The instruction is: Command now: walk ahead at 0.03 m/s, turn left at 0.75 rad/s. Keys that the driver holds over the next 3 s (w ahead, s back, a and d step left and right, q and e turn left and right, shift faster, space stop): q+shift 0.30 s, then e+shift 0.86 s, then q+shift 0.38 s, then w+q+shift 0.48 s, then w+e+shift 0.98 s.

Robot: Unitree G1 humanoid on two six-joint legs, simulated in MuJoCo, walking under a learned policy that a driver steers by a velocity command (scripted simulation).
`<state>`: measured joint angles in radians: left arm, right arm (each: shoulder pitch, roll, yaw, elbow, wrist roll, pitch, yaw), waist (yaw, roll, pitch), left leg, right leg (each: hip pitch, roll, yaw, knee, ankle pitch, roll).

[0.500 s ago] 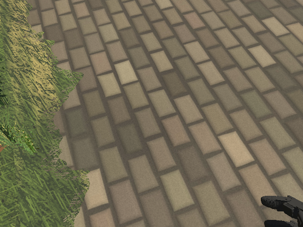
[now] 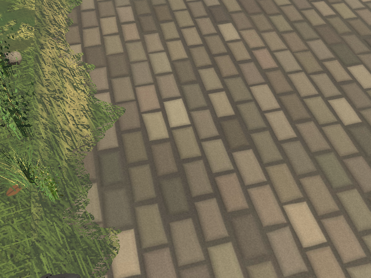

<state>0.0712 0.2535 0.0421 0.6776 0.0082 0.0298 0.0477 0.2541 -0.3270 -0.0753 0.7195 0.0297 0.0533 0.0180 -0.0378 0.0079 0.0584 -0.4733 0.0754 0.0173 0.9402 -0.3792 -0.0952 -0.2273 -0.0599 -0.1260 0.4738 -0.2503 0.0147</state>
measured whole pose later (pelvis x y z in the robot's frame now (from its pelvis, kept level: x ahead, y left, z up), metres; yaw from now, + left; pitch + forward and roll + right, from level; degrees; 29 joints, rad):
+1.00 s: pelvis +0.03 +0.07 +0.01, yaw -6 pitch +2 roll +0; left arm 0.21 0.37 0.12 0.68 -0.03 0.07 0.03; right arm 0.17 -0.26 -0.07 0.67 -0.03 0.00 -0.05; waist -0.01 -0.04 0.04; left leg -0.18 -0.03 0.09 0.39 -0.26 0.05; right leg -0.58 -0.02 0.09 1.08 -0.30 0.11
